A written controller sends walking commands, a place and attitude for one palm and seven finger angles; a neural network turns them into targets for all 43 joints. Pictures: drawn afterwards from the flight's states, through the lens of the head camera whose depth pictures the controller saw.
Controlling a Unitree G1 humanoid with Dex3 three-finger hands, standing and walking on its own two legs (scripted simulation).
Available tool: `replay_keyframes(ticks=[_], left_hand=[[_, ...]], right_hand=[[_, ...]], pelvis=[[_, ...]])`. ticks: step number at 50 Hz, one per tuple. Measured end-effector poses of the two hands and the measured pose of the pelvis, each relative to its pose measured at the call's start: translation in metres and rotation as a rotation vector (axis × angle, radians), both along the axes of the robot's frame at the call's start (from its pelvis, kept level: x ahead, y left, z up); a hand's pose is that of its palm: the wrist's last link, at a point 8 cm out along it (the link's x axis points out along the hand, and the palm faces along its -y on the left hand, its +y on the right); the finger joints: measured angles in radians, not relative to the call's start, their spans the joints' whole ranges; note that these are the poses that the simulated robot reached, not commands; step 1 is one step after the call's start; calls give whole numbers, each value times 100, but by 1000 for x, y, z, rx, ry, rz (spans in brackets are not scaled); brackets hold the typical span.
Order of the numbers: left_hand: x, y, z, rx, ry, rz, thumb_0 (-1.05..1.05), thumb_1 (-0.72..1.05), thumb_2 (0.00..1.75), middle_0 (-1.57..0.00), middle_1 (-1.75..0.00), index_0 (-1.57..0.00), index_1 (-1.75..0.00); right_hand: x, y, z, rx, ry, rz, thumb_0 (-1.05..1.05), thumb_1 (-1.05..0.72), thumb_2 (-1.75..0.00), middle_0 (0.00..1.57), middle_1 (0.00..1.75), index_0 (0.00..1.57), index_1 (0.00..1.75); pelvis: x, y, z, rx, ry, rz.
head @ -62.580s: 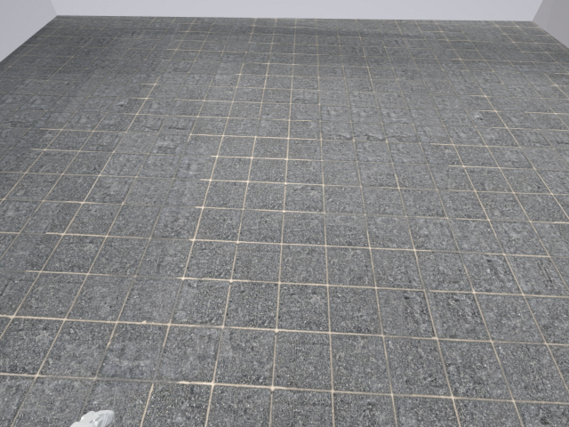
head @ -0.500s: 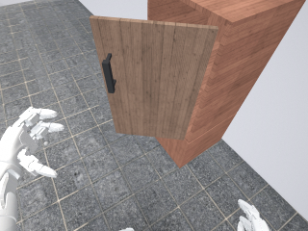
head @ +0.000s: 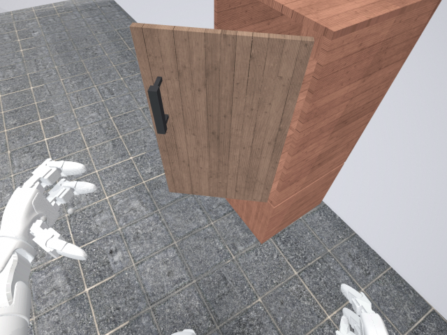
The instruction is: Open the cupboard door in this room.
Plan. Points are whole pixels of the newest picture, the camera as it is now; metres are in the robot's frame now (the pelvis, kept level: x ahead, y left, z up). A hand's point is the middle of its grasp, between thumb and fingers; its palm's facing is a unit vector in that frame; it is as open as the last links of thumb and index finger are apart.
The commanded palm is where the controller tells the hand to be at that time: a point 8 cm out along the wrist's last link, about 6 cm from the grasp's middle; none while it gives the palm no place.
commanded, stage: move the hooked fingers beside the handle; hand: left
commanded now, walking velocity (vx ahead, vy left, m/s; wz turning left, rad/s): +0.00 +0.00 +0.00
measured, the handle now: (160, 106) +0.59 +0.19 +0.06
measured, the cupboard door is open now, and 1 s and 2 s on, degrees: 49 49 49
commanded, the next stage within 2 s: none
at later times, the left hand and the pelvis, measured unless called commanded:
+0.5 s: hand (100, 166) +0.38 +0.26 +0.07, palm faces -0.05 -1.00 +0.00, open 14.0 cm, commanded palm +0.37 +0.31 +0.07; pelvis +0.00 +0.00 -0.01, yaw -1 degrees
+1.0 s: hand (117, 138) +0.47 +0.26 +0.07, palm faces -0.05 -1.00 +0.01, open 14.0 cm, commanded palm +0.45 +0.31 +0.07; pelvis +0.01 +0.01 -0.02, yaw -2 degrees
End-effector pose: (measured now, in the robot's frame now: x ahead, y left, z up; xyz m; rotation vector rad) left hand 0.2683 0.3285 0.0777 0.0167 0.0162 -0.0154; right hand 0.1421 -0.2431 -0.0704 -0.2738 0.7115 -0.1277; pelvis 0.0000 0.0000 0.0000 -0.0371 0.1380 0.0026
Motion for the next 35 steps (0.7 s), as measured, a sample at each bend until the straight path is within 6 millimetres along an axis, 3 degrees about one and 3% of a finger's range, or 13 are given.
replay_keyframes(ticks=[5,11,20,35], left_hand=[[9,0,-3,-4,-2,6,-2,-50,30,-30,-120,-31,-120],[37,-3,-1,-9,-9,-12,-2,-50,30,-30,-120,-30,-120],[81,-10,-2,-14,7,-33,-2,-50,30,-30,-120,-30,-120],[132,-11,-9,-22,8,-30,-2,-50,30,-30,-120,-30,-120]], right_hand=[[0,-4,-3,-19,15,6,1,-91,-90,21,30,20,30],[-9,-11,-8,-37,58,-12,1,-91,-90,21,30,20,30],[-37,-23,-16,-46,159,-76,1,-91,-90,21,30,20,30],[-80,-29,-27,-59,347,-161,1,-91,-90,21,30,20,30]], pelvis=[[-2,-2,-2,-1,5,7],[-3,-4,-4,-2,23,8],[2,-4,-6,1,60,-11],[8,-1,-11,-5,116,-27]])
